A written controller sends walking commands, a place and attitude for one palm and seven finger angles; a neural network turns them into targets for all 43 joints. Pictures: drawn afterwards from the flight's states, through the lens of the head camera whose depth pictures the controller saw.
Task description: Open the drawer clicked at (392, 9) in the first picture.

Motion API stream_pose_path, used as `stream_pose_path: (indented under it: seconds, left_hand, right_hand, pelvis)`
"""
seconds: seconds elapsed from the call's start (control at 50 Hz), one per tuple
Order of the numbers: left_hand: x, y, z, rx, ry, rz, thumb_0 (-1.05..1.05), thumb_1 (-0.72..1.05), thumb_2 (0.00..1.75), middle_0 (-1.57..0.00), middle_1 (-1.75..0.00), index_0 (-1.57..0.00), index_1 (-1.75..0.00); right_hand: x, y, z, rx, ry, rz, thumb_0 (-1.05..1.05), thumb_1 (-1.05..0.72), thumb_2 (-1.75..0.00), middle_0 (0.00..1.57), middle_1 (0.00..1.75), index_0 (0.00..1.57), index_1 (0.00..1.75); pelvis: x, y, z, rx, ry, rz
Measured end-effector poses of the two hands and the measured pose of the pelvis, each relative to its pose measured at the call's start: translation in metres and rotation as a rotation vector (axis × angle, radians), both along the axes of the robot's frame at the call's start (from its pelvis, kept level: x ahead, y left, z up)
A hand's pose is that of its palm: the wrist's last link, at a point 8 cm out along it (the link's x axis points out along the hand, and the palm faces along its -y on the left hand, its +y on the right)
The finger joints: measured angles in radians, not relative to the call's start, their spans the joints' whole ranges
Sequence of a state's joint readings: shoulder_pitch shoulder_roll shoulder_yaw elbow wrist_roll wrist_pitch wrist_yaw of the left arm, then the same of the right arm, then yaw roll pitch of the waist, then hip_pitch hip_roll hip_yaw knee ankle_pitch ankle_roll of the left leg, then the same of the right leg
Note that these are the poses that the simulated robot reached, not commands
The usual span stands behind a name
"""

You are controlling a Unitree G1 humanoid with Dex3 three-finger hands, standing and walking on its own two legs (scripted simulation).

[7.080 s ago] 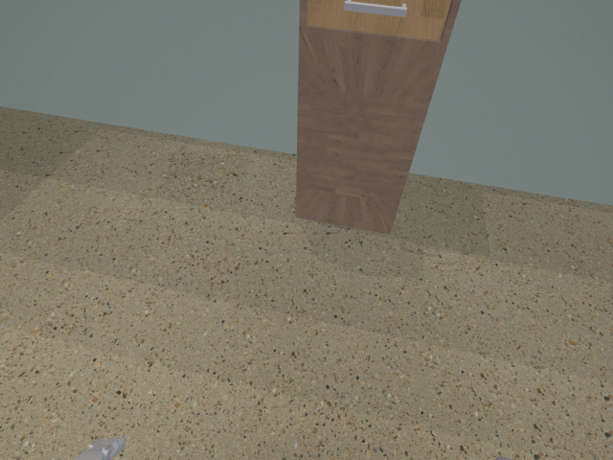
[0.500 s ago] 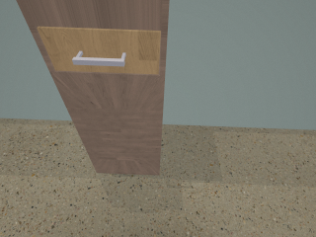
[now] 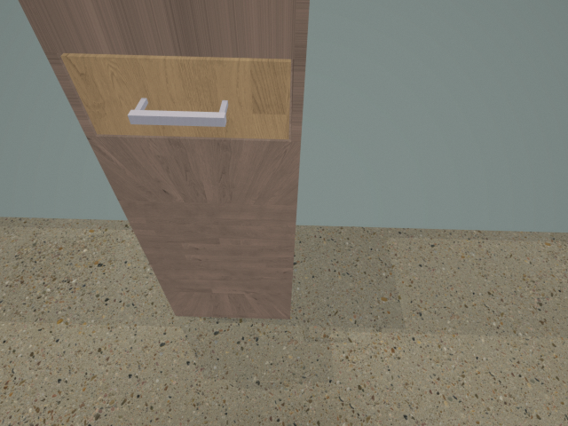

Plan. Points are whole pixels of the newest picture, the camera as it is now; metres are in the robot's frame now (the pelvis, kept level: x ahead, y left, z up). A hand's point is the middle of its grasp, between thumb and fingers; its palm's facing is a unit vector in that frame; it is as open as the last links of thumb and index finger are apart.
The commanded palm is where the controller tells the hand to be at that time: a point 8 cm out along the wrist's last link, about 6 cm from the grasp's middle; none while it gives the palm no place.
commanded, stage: come to a stop and stand still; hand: left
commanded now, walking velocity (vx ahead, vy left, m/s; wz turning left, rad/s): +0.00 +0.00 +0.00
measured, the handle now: (180, 111) +0.59 +0.23 +0.14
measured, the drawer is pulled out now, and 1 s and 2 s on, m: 0.00 0.00 0.00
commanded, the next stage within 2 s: look again from close up in 0.44 s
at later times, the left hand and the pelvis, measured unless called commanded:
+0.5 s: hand out of the picture +0.03 +0.18 -0.18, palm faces +0.05 -0.98 -0.19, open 7.3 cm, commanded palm none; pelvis +0.02 +0.00 +0.00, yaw +1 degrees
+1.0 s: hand out of the picture +0.03 +0.18 -0.17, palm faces +0.02 -0.98 -0.22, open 7.3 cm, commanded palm none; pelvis +0.02 +0.01 -0.01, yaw +0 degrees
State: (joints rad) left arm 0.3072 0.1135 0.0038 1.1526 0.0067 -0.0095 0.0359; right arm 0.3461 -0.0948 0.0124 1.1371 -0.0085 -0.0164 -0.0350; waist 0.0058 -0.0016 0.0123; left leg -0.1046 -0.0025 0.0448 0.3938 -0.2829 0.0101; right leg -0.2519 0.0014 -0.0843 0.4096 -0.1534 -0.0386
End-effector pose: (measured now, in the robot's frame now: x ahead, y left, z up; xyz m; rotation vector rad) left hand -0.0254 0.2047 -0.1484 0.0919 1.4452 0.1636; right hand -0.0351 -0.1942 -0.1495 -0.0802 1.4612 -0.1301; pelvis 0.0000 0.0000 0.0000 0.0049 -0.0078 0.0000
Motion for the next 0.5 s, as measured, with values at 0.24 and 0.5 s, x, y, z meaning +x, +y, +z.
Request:
stream_pose_path:
  seconds: [0.24,0.5]
  left_hand:
    - [0.021,0.009,0.001,0.014,-0.008,-0.003,0.01,0.92,0.90,-0.20,-0.30,-0.20,-0.30]
    - [0.046,0.019,0.001,0.026,-0.044,-0.016,0.00,0.92,0.90,-0.20,-0.30,-0.20,-0.30]
  right_hand:
    - [0.028,-0.011,0.002,-0.032,-0.013,0.024,0.01,-0.91,-0.90,0.20,0.30,0.20,0.30]
    - [0.053,-0.025,0.006,-0.071,-0.039,0.045,0.01,-0.91,-0.90,0.20,0.30,0.20,0.30]
  pelvis:
    - [0.016,0.002,0.001,-0.007,0.000,0.008]
    - [0.025,0.002,0.001,-0.011,-0.005,0.012]
